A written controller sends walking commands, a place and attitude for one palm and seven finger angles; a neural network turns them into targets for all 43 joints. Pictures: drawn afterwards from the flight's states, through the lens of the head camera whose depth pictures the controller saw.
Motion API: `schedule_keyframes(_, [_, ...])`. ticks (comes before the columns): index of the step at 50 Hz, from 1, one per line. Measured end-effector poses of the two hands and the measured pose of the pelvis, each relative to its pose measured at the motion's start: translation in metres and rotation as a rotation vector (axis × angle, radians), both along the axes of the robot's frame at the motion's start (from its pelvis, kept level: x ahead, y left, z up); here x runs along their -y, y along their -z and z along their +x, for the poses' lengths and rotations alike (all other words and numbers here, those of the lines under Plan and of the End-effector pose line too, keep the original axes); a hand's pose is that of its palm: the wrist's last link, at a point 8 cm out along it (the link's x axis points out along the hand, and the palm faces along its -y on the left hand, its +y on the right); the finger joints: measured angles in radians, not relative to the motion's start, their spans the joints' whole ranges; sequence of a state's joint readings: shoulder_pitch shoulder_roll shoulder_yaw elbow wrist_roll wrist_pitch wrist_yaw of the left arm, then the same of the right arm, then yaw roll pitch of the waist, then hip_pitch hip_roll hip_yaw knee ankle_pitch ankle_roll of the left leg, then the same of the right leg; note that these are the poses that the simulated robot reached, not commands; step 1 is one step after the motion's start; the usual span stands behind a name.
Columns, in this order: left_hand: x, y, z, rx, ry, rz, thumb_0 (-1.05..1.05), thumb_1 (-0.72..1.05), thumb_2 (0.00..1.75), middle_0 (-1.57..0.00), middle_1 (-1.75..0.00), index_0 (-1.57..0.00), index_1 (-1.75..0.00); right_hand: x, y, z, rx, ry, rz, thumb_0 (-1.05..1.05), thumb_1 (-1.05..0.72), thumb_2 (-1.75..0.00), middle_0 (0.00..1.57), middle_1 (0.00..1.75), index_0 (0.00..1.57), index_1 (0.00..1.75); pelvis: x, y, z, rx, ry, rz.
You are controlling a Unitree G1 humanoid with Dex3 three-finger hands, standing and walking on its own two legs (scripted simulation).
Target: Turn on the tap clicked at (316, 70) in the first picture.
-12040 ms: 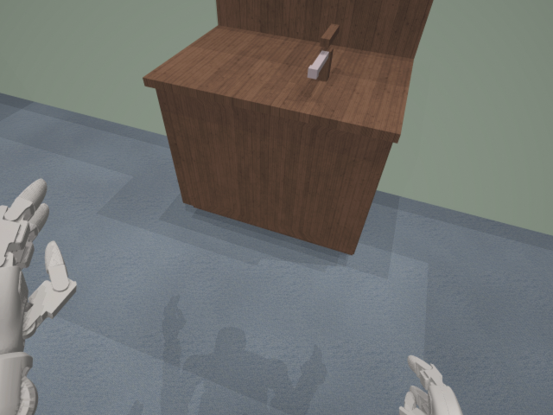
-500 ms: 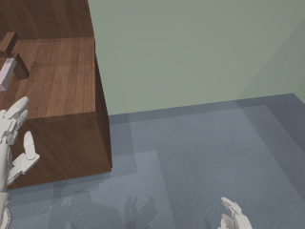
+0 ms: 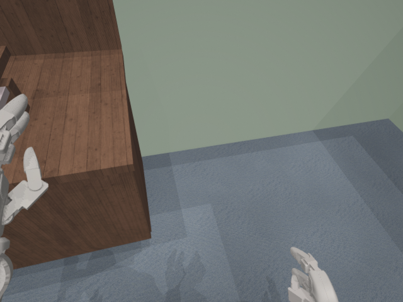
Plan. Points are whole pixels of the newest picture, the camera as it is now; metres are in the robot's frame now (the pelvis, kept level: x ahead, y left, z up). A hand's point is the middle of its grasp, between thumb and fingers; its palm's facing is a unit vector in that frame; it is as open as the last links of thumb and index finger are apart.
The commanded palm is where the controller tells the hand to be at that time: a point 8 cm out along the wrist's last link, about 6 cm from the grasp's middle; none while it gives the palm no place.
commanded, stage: shuffle to correct the standing spot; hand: left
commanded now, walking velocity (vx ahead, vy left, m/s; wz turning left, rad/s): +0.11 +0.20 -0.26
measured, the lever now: out of the picture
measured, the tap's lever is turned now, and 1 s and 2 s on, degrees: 0 0 0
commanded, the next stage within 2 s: come to a stop and stand still in 0.50 s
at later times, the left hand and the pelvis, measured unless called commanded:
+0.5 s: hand (4, 122) +0.32 +0.34 +0.19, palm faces +0.25 -0.82 -0.51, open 7.4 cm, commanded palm +0.26 +0.39 +0.20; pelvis +0.08 +0.13 +0.00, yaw -6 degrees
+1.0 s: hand out of the picture +0.35 +0.43 +0.20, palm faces +0.33 -0.83 -0.45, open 7.4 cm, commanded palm +0.30 +0.45 +0.20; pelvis +0.11 +0.19 +0.02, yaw -8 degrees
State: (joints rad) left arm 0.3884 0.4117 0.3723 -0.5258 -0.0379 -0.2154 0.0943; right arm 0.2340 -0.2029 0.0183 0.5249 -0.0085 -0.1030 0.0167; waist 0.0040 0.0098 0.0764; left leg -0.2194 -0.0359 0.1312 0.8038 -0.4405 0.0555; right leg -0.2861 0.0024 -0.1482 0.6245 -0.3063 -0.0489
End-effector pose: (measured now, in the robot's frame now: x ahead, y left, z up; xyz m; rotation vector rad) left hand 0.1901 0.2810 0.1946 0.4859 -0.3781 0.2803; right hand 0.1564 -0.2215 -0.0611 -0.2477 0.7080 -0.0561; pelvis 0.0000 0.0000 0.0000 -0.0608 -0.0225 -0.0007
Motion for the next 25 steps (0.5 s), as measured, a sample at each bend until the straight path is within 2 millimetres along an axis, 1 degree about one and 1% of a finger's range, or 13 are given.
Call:
schedule_keyframes(2, [-0.005, -0.003, 0.003, 0.044, 0.013, -0.013, 0.02, 0.89, 0.89, -0.21, -0.3, -0.21, -0.31, -0.006, 0.005, 0.003, -0.043, -0.017, -0.01, 0.01, -0.9, -0.9, 0.2, 0.3, 0.2, 0.3, -0.007, 0.001, 0.003, 0.004, 0.006, -0.006])
schedule_keyframes(4, [-0.014, -0.004, 0.007, 0.065, 0.012, -0.022, 0.02, 0.89, 0.89, -0.21, -0.3, -0.21, -0.31, -0.011, 0.004, 0.006, -0.072, -0.009, -0.013, 0.01, -0.9, -0.9, 0.2, 0.3, 0.2, 0.3, -0.015, -0.001, 0.008, 0.001, 0.042, 0.002])
schedule_keyframes(6, [-0.023, -0.001, 0.015, 0.058, 0.012, -0.025, 0.02, 0.89, 0.89, -0.21, -0.3, -0.21, -0.31, -0.016, 0.001, 0.008, -0.084, 0.016, -0.019, 0.01, -0.9, -0.9, 0.2, 0.3, 0.2, 0.3, -0.025, -0.002, 0.014, -0.006, 0.072, 0.014])
schedule_keyframes(9, [-0.038, 0.005, 0.035, 0.044, 0.044, -0.036, 0.01, 0.89, 0.89, -0.21, -0.3, -0.21, -0.31, -0.026, 0.001, 0.013, -0.063, 0.068, -0.042, 0.01, -0.9, -0.9, 0.2, 0.3, 0.2, 0.3, -0.047, 0.001, 0.025, 0.004, 0.083, 0.026])
schedule_keyframes(12, [-0.053, 0.005, 0.06, 0.058, 0.094, 0.009, 0.02, 0.89, 0.89, -0.21, -0.3, -0.21, -0.31, -0.04, 0.011, 0.019, -0.02, 0.138, -0.056, 0.01, -0.9, -0.9, 0.2, 0.3, 0.2, 0.3, -0.074, 0.012, 0.035, 0.023, 0.089, 0.041])
schedule_keyframes(16, [-0.073, -0.008, 0.085, 0.067, 0.095, 0.107, 0.02, 0.89, 0.89, -0.21, -0.3, -0.21, -0.31, -0.072, 0.019, 0.021, -0.019, 0.183, 0.019, 0.01, -0.9, -0.9, 0.2, 0.3, 0.19, 0.3, -0.087, 0.01, 0.043, 0.012, 0.111, 0.068])
schedule_keyframes(19, [-0.077, -0.018, 0.093, 0.068, 0.086, 0.147, 0.02, 0.89, 0.89, -0.21, -0.3, -0.21, -0.31, -0.093, 0.026, 0.024, -0.027, 0.168, 0.087, 0.01, -0.9, -0.9, 0.2, 0.3, 0.19, 0.3, -0.095, 0.01, 0.052, -0.01, 0.117, 0.075])
schedule_keyframes(22, [-0.08, -0.022, 0.096, 0.032, 0.107, 0.138, 0.02, 0.89, 0.89, -0.21, -0.3, -0.21, -0.31, -0.109, 0.034, 0.026, -0.076, 0.15, 0.113, 0.01, -0.9, -0.9, 0.2, 0.3, 0.2, 0.3, -0.113, 0.004, 0.063, -0.019, 0.099, 0.051])
schedule_keyframes(23, [-0.084, -0.022, 0.096, 0.012, 0.111, 0.128, 0.02, 0.89, 0.89, -0.21, -0.3, -0.21, -0.31, -0.114, 0.034, 0.027, -0.097, 0.148, 0.114, 0.01, -0.9, -0.9, 0.2, 0.3, 0.2, 0.3, -0.119, 0.0, 0.068, -0.023, 0.098, 0.052])
schedule_keyframes(25, [-0.098, -0.019, 0.098, -0.032, 0.1, 0.128, 0.01, 0.89, 0.89, -0.22, -0.3, -0.21, -0.31, -0.121, 0.032, 0.029, -0.131, 0.149, 0.104, 0.01, -0.9, -0.9, 0.2, 0.3, 0.2, 0.3, -0.13, -0.005, 0.077, -0.032, 0.104, 0.064])
